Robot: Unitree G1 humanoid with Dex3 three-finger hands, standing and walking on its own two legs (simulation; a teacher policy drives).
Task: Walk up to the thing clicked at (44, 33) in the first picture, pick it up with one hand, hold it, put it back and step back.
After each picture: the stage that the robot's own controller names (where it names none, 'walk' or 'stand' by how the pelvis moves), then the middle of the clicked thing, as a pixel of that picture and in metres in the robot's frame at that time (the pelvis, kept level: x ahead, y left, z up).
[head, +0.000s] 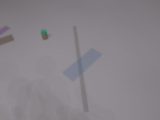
stand; (44, 34) +1.44 +0.45 -0.72
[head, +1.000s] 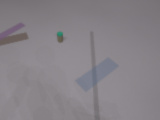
walk; (60, 37) +1.36 +0.18 -0.70
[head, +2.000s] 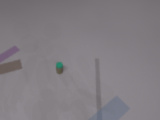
walk; (59, 68) +0.91 +0.17 -0.71
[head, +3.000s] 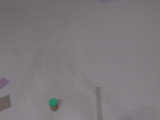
walk; (53, 105) +0.57 +0.22 -0.71
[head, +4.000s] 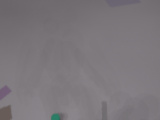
stand; out of the picture +0.43 +0.20 -0.71
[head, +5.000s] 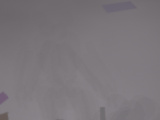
walk; out of the picture +0.40 +0.20 -0.72
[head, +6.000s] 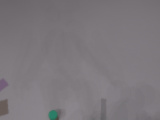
stand; (53, 116) +0.39 +0.21 -0.69
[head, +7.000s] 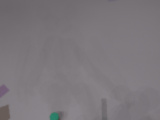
walk; (55, 119) +0.41 +0.22 -0.69
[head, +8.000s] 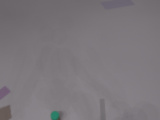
walk; (55, 118) +0.46 +0.24 -0.71
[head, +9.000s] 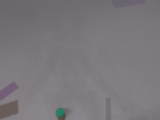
walk; (60, 114) +0.50 +0.18 -0.70
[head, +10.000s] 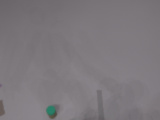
stand; (51, 112) +0.42 +0.21 -0.68
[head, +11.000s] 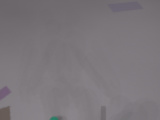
stand; out of the picture +0.42 +0.20 -0.72
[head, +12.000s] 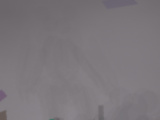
stand; out of the picture +0.39 +0.22 -0.73
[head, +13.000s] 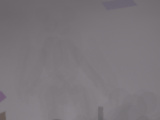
stand; out of the picture +0.38 +0.23 -0.73
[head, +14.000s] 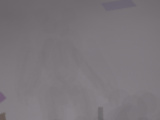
stand; out of the picture +0.38 +0.23 -0.73
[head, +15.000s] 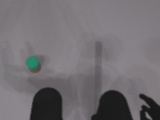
go down; (33, 65) +0.45 +0.24 -0.42
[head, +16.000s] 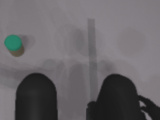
go down; (15, 46) +0.46 +0.27 -0.30
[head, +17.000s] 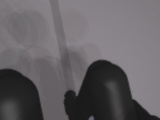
close in; out of the picture +0.44 +0.30 -0.23
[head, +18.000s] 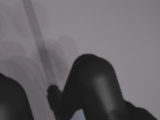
close; out of the picture +0.43 +0.32 -0.22
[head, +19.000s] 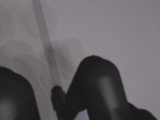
lift; out of the picture +0.41 +0.29 -0.22
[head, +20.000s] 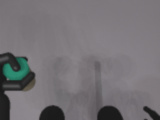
lift; (21, 75) +0.34 +0.20 -0.01
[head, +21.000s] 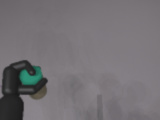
hold; (34, 83) +0.33 +0.17 +0.01
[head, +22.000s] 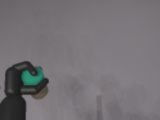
hold; (36, 83) +0.33 +0.17 +0.00
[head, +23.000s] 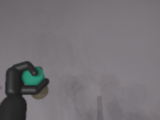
crouch; (36, 83) +0.33 +0.17 +0.00
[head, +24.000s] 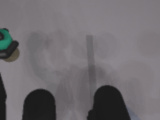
crouch; (5, 47) +0.44 +0.24 -0.09
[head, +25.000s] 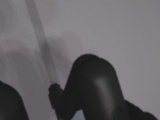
lower; out of the picture +0.42 +0.32 -0.23
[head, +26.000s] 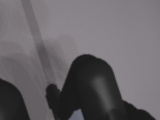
lower; out of the picture +0.42 +0.33 -0.23
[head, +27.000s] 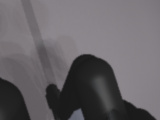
lower; out of the picture +0.42 +0.33 -0.23
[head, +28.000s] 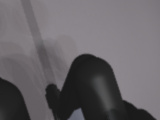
lower; out of the picture +0.42 +0.33 -0.23
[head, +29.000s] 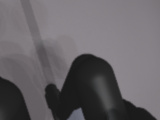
loosen; out of the picture +0.42 +0.33 -0.23
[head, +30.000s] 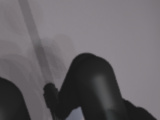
withdraw; out of the picture +0.41 +0.32 -0.23
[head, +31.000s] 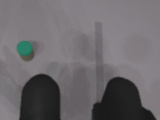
walk; (26, 51) +0.45 +0.26 -0.32
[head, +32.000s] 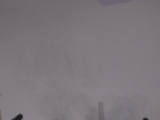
stand; out of the picture +0.38 +0.20 -0.66
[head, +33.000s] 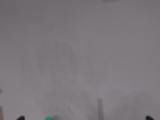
stand; out of the picture +0.39 +0.22 -0.67
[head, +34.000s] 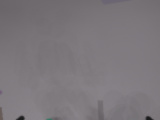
stand; out of the picture +0.39 +0.22 -0.67
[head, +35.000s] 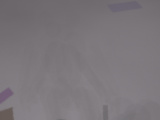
stand; out of the picture +0.41 +0.20 -0.72
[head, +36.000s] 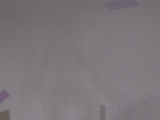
stand; out of the picture +0.38 +0.22 -0.73
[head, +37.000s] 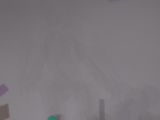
walk; out of the picture +0.39 +0.23 -0.72
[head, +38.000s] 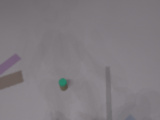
walk; (63, 84) +0.61 +0.18 -0.70
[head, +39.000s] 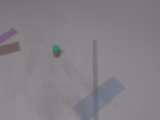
walk; (56, 51) +0.98 +0.21 -0.70
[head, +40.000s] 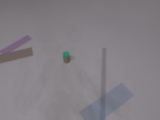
stand; (66, 57) +1.01 +0.18 -0.70
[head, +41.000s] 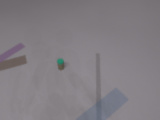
stand; (60, 64) +0.99 +0.19 -0.73
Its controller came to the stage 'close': yes
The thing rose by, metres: 0.70
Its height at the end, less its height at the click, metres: +0.00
